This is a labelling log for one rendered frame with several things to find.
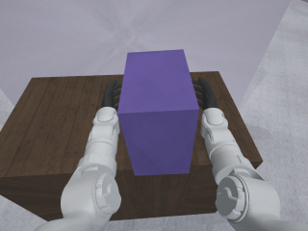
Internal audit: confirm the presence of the left robot upper arm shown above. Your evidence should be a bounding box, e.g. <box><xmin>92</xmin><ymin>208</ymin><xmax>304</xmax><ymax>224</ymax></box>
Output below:
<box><xmin>34</xmin><ymin>172</ymin><xmax>121</xmax><ymax>231</ymax></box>

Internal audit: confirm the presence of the right robot upper arm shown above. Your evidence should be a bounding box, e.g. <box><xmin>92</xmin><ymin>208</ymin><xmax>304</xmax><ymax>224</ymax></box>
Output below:
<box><xmin>215</xmin><ymin>174</ymin><xmax>308</xmax><ymax>231</ymax></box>

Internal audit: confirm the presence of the robot right forearm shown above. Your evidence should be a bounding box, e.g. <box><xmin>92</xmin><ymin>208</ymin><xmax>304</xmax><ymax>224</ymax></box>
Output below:
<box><xmin>200</xmin><ymin>108</ymin><xmax>267</xmax><ymax>184</ymax></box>

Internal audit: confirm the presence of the carton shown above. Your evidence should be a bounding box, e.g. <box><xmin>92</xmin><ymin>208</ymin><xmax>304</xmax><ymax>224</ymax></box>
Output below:
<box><xmin>117</xmin><ymin>49</ymin><xmax>200</xmax><ymax>176</ymax></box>

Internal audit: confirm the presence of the robot left hand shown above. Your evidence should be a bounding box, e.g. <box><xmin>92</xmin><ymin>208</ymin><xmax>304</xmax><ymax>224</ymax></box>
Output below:
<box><xmin>101</xmin><ymin>79</ymin><xmax>122</xmax><ymax>111</ymax></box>

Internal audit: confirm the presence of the pedestal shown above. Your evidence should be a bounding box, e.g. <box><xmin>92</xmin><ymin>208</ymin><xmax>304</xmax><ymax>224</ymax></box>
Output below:
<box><xmin>0</xmin><ymin>71</ymin><xmax>264</xmax><ymax>221</ymax></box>

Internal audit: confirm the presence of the robot right hand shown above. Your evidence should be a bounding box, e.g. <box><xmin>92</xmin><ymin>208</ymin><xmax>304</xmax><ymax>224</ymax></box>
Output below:
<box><xmin>192</xmin><ymin>77</ymin><xmax>218</xmax><ymax>111</ymax></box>

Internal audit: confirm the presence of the robot left forearm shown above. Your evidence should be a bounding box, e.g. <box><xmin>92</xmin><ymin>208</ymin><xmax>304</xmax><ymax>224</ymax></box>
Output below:
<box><xmin>61</xmin><ymin>107</ymin><xmax>120</xmax><ymax>209</ymax></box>

